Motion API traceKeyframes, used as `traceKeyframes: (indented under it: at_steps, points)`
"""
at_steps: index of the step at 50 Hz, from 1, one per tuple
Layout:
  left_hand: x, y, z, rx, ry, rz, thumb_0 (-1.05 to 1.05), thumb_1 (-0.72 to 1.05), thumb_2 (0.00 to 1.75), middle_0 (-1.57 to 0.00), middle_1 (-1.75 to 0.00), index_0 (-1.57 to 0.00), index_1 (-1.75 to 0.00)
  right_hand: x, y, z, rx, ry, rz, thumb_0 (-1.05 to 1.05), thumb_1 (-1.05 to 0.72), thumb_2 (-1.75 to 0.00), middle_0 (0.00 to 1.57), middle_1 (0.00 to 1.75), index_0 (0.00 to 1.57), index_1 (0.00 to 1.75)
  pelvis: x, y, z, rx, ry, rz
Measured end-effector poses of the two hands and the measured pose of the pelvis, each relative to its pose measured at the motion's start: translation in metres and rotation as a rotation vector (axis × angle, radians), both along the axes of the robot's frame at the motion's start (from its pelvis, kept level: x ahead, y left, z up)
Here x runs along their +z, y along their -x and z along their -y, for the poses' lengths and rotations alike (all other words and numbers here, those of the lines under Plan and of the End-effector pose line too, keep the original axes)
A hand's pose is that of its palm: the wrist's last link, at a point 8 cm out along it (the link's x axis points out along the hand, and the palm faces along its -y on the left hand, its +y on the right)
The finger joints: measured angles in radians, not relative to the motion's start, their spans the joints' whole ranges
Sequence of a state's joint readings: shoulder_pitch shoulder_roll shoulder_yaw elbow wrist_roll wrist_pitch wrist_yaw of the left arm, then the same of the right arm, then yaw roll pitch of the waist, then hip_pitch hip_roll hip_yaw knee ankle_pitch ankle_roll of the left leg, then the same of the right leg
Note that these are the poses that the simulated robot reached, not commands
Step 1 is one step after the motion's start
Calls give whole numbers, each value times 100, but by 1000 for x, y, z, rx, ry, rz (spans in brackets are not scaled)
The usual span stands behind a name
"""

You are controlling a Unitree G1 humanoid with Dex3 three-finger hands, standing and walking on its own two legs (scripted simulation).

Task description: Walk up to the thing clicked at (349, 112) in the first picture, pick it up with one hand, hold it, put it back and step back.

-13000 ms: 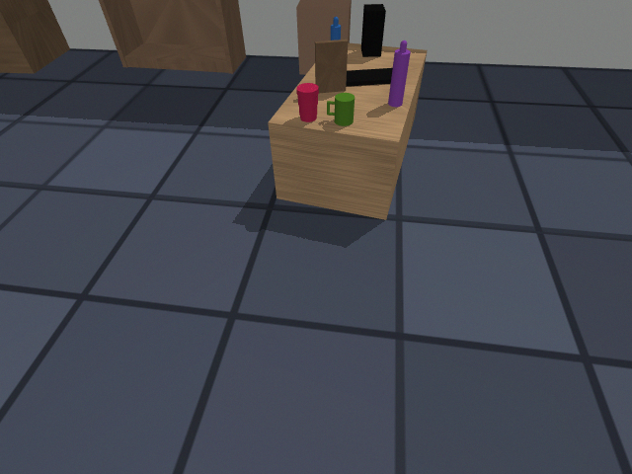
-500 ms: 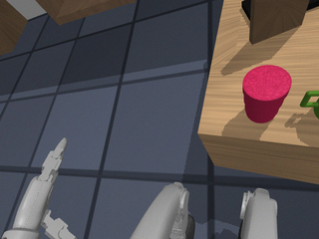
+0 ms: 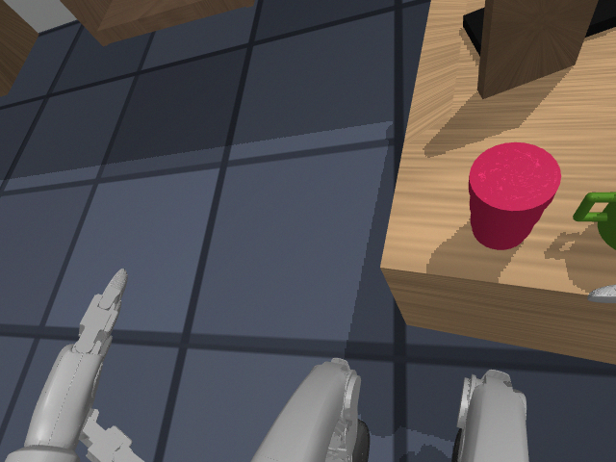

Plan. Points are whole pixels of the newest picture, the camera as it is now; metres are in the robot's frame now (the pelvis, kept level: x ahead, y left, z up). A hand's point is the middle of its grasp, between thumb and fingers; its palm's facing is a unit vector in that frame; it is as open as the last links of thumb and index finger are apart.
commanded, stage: close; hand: right
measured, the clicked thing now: out of the picture +0.48 -0.29 -0.07
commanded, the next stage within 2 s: settle in 0.64 s
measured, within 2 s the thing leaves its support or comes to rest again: leaves its support in 1.08 s
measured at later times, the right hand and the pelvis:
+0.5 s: hand out of the picture +0.46 -0.31 -0.06, palm faces +0.40 +0.92 +0.01, open 13.0 cm; pelvis +0.00 +0.00 +0.00, yaw +0 degrees
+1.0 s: hand out of the picture +0.45 -0.30 -0.05, palm faces +0.37 +0.93 +0.00, open 11.1 cm; pelvis +0.00 +0.00 +0.01, yaw +0 degrees
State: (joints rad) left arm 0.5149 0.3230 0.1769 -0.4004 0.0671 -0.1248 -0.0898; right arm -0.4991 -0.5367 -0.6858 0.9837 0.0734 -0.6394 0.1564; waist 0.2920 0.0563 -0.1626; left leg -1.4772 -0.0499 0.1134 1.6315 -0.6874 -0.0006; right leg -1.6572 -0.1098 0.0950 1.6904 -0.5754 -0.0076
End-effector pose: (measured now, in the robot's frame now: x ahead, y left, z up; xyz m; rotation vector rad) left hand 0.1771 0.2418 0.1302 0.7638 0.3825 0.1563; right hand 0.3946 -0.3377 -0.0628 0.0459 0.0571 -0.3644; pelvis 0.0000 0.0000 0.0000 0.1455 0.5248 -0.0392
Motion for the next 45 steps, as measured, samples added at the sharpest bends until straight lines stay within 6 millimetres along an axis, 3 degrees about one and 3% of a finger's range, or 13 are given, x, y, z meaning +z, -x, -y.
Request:
traceKeyframes:
  at_steps: [14, 30, 37, 45]
  points:
    - [-4, 9, -7, 51, -4, -36, -1, -53, 5, -6, -5, -6, -5, 9, -22, 1, -35, 1, -1, -2, 59, -11, 35, 24, 37, 24, 0, 0, 2, 6, 2, -11]
    - [2, 6, -4, 34, -18, -32, -1, -52, 5, -5, -5, -6, -5, 15, -28, 14, -42, 30, 18, -1, 35, -45, 74, 64, 86, 69, -1, 3, 2, 1, -3, -14]
    - [-13, 8, -4, 59, 23, -53, -1, -52, 5, -5, -5, -5, -5, 15, -29, 13, -31, 30, 2, -2, 40, -66, 71, 72, 83, 76, -3, 2, 4, 3, 0, -13]
    - [3, 5, -2, 31, 13, -27, -1, -53, 6, -6, -5, -6, -6, 14, -23, 8, -27, 19, -23, -3, 49, -85, 66, 88, 77, 94, 3, 1, 2, 0, 4, -9]
